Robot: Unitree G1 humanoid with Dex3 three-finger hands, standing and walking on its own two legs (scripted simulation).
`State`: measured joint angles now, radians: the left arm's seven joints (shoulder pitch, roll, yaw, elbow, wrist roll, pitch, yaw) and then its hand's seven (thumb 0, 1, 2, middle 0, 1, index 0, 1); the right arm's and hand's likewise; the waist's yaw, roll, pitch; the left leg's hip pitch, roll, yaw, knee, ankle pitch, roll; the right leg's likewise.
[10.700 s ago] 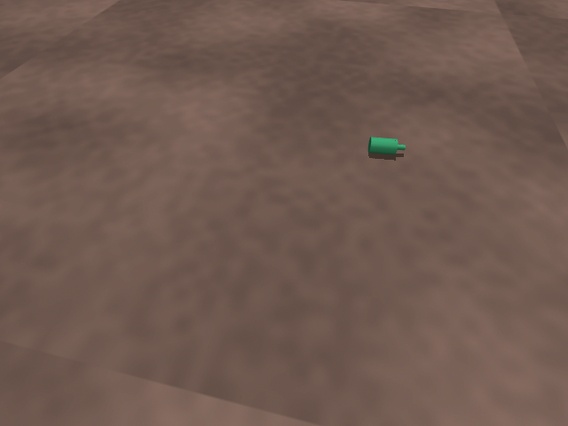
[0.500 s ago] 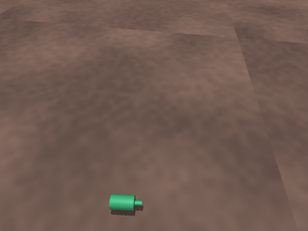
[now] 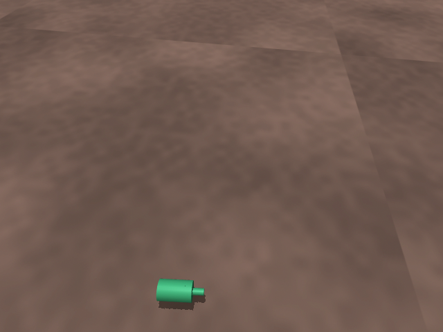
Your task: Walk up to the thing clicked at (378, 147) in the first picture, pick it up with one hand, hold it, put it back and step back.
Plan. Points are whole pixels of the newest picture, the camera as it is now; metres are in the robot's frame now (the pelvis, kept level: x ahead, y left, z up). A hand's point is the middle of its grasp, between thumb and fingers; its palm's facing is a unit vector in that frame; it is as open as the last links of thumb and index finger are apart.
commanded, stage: stand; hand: left
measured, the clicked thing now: (181, 290) +0.39 +0.17 -0.74
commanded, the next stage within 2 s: walk up in 0.64 s
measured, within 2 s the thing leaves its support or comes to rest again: neither
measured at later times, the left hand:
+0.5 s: hand out of the picture +0.06 +0.25 -0.16, palm faces -0.03 -0.94 -0.34, open 7.4 cm
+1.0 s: hand out of the picture +0.06 +0.25 -0.16, palm faces -0.01 -0.94 -0.33, open 7.4 cm
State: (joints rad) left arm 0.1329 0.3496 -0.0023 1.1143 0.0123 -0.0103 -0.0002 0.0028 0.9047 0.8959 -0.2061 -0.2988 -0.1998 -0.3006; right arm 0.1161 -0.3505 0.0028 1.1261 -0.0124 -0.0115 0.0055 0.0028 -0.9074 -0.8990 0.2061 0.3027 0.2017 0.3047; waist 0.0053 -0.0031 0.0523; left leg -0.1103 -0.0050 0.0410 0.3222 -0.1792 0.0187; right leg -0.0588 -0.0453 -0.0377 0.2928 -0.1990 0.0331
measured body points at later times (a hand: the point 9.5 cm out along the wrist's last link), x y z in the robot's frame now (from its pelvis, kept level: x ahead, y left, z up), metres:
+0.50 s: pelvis +0.00 +0.00 +0.00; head +0.01 +0.00 +0.45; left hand +0.07 +0.30 -0.14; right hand +0.07 -0.30 -0.13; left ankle +0.00 +0.10 -0.75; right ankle -0.03 -0.14 -0.75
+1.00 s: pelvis -0.02 -0.01 +0.00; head +0.00 +0.00 +0.45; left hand +0.06 +0.29 -0.13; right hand +0.08 -0.31 -0.13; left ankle +0.00 +0.10 -0.75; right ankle -0.03 -0.14 -0.75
